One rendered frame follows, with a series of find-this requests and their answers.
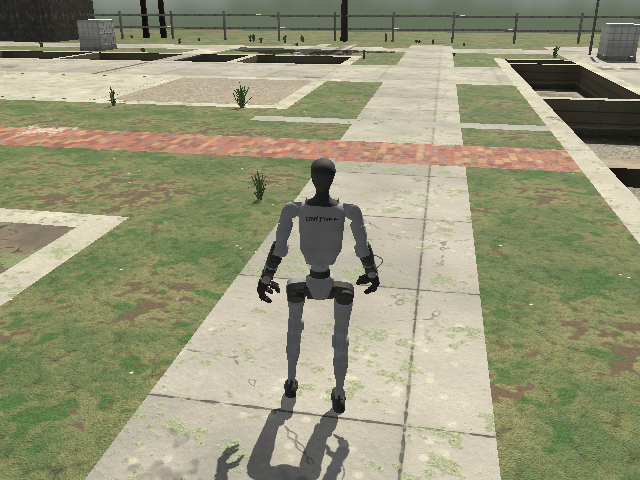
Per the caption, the right robot upper arm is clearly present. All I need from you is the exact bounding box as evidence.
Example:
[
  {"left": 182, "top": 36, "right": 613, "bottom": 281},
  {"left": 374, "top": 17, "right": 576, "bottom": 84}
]
[{"left": 343, "top": 202, "right": 370, "bottom": 258}]

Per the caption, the left robot forearm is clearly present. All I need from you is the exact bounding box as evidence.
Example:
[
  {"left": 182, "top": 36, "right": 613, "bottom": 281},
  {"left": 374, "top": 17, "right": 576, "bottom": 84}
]
[{"left": 260, "top": 241, "right": 282, "bottom": 284}]

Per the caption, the robot right hand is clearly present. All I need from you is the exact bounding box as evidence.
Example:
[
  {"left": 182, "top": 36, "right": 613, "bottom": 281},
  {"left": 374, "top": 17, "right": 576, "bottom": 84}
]
[{"left": 356, "top": 274, "right": 380, "bottom": 294}]

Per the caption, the humanoid robot torso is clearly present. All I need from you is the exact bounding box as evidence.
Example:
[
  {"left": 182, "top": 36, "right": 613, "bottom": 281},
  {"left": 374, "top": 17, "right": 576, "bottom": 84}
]
[{"left": 298, "top": 196, "right": 345, "bottom": 300}]

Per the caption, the left robot upper arm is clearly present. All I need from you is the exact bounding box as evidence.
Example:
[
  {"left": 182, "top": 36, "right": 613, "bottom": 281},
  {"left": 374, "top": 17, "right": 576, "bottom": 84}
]
[{"left": 272, "top": 201, "right": 302, "bottom": 257}]

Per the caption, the robot left hand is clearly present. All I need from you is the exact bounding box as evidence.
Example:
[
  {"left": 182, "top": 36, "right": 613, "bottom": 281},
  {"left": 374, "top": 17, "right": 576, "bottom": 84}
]
[{"left": 257, "top": 279, "right": 280, "bottom": 303}]

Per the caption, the right robot forearm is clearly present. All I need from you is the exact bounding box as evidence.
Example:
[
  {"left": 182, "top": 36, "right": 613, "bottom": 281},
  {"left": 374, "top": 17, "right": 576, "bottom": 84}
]
[{"left": 360, "top": 242, "right": 378, "bottom": 278}]

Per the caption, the robot left shin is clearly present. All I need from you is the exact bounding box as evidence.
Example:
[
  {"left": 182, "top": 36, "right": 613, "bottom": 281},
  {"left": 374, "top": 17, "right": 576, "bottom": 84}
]
[{"left": 286, "top": 316, "right": 301, "bottom": 385}]

